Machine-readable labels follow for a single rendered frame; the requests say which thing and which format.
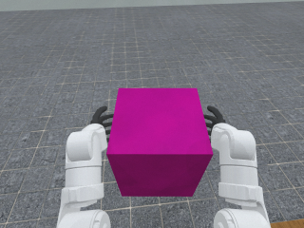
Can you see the left robot forearm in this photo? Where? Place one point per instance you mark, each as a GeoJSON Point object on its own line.
{"type": "Point", "coordinates": [83, 183]}

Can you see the carton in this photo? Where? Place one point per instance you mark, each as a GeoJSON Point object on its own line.
{"type": "Point", "coordinates": [158, 144]}

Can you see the robot right hand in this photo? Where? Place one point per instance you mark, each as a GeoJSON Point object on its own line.
{"type": "Point", "coordinates": [215, 120]}

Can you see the right robot upper arm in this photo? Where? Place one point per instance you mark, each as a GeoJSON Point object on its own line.
{"type": "Point", "coordinates": [239, 218]}

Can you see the left robot upper arm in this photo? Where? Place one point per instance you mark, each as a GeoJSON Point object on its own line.
{"type": "Point", "coordinates": [85, 219]}

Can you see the right robot forearm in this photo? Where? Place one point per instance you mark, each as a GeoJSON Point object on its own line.
{"type": "Point", "coordinates": [238, 168]}

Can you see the robot left hand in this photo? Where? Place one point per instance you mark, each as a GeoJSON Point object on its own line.
{"type": "Point", "coordinates": [98, 119]}

